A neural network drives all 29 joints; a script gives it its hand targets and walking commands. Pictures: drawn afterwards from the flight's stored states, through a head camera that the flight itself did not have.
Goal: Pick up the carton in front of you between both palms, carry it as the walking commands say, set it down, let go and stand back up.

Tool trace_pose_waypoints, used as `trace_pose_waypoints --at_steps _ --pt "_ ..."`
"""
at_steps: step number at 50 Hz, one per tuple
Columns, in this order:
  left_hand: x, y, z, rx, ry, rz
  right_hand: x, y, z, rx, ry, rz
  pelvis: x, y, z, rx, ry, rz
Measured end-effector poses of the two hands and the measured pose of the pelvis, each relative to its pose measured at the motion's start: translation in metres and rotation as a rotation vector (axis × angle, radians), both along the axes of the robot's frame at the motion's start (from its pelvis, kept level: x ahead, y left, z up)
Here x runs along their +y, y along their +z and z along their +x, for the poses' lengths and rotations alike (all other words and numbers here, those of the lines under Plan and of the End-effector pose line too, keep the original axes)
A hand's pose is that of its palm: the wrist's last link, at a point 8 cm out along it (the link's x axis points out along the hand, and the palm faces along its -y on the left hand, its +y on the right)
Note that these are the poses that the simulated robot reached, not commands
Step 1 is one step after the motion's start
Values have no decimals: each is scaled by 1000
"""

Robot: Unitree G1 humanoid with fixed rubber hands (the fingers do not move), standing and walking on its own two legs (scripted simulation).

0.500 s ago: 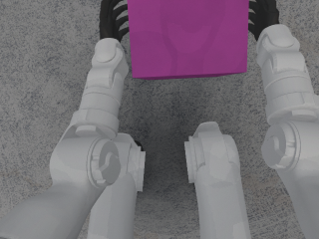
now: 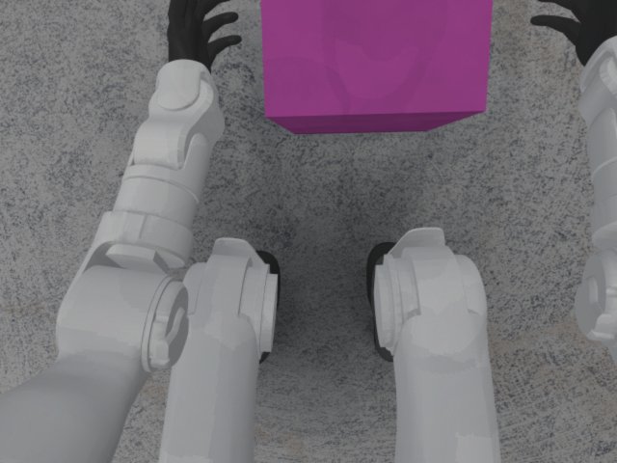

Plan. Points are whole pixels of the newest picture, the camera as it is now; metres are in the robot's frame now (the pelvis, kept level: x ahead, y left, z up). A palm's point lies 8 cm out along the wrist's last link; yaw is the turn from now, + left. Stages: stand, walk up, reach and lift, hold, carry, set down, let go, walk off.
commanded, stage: set down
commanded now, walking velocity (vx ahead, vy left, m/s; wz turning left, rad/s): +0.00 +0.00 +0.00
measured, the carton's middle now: (365, 42) +0.54 -0.09 -0.26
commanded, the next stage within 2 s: let go in 0.90 s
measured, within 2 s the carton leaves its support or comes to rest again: neither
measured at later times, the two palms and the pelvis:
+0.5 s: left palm out of the picture +0.51 +0.08 +0.00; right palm out of the picture +0.50 -0.31 +0.00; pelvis +0.02 +0.00 +0.12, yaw -2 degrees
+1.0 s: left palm out of the picture +0.50 +0.08 +0.14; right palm out of the picture +0.49 -0.32 +0.15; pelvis +0.05 -0.01 +0.26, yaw -5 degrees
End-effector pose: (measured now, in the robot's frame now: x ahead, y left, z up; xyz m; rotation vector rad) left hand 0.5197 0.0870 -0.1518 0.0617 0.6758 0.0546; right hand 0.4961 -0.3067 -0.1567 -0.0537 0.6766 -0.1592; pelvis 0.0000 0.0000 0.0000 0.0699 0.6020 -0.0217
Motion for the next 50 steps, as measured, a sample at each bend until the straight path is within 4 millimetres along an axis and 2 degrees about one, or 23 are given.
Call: trace_pose_waypoints --at_steps 5,9,27,40,46,50 --pt "-22 33 -8 2 20 -30 2 41 0 -2 -5 7 2 25 0 22 -13 -2" --pt "-27 60 -11 10 38 -19 1 70 -1 24 -6 5 3 49 3 61 -27 2" --pt "-8 164 -6 -29 46 9 -9 174 9 -19 -3 -3 2 134 27 169 -39 3" --pt "-9 249 -9 -20 32 23 -15 255 2 7 9 7 -2 208 40 158 -58 1" --pt "-8 280 -13 -10 32 31 -13 289 3 5 16 0 -5 238 46 140 -69 -1" --pt "-4 297 -21 3 14 47 -14 305 -5 28 10 -21 -7 256 52 127 -71 -7"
